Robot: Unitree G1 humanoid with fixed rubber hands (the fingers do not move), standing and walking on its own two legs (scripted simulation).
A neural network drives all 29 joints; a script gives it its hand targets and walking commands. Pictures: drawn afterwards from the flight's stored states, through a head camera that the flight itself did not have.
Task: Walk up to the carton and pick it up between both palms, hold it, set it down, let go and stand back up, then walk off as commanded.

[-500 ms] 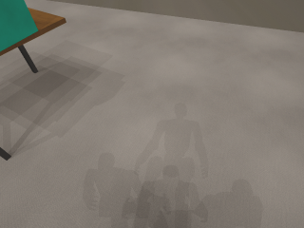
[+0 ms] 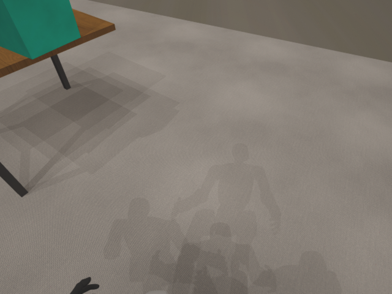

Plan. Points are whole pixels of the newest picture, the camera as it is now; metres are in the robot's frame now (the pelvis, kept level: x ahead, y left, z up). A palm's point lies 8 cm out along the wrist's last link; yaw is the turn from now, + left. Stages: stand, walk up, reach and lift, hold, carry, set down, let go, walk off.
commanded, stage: walk up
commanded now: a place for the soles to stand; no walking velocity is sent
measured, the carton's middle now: (24, 11) +1.18 +0.82 +0.07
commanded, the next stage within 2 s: none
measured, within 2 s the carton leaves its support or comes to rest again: neither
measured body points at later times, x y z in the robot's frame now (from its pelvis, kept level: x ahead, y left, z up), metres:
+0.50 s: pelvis +0.15 +0.05 +0.01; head +0.18 +0.10 +0.45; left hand +0.28 +0.35 -0.12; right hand +0.18 -0.26 -0.09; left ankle +0.03 +0.13 -0.73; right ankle +0.20 -0.06 -0.69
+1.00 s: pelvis +0.37 +0.07 -0.03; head +0.40 +0.09 +0.42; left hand +0.34 +0.38 -0.15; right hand +0.56 -0.17 -0.14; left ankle +0.36 +0.20 -0.73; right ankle +0.27 -0.05 -0.72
